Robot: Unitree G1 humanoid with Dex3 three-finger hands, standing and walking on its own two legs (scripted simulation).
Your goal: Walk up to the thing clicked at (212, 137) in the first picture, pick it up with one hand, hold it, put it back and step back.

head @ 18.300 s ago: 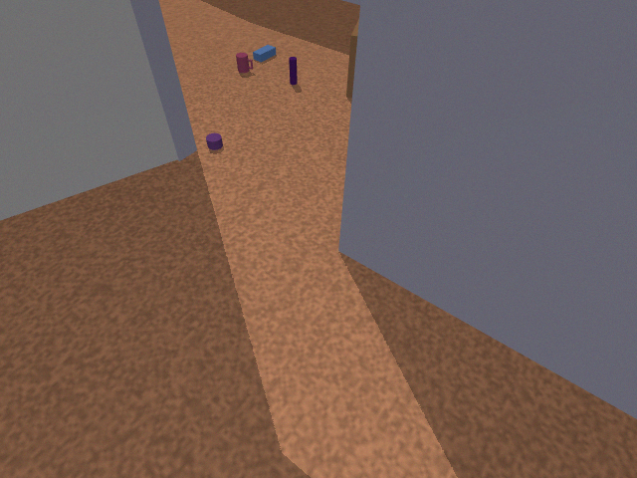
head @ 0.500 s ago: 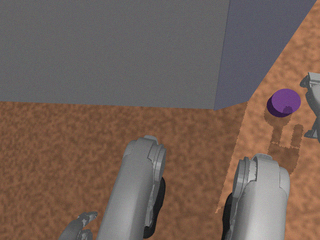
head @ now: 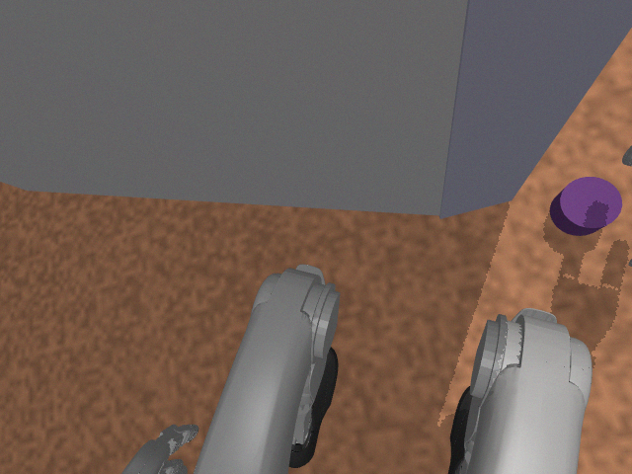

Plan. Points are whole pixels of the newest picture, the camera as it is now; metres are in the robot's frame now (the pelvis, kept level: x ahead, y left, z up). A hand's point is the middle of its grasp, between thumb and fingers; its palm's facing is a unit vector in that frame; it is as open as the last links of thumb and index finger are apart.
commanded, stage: rise first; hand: right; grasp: from above
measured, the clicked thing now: (583, 207) +0.50 -0.29 -0.29
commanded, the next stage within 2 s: approach in 0.80 s
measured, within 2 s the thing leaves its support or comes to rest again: neither
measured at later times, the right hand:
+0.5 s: hand out of the picture +0.46 -0.32 -0.18, palm faces -0.44 +0.09 -0.89, open 13.9 cm
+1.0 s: hand out of the picture +0.45 -0.32 -0.18, palm faces -0.45 +0.08 -0.89, open 13.7 cm
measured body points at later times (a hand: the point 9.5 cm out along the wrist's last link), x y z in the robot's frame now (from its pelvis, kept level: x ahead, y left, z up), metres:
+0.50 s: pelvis +0.00 +0.00 +0.00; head +0.25 -0.09 +0.37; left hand +0.05 +0.27 -0.09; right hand +0.48 -0.32 -0.13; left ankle +0.10 +0.13 -0.29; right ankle +0.07 -0.14 -0.29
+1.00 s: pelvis +0.00 +0.00 +0.00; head +0.24 -0.09 +0.37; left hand +0.05 +0.26 -0.09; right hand +0.47 -0.32 -0.12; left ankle +0.10 +0.13 -0.29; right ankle +0.07 -0.14 -0.29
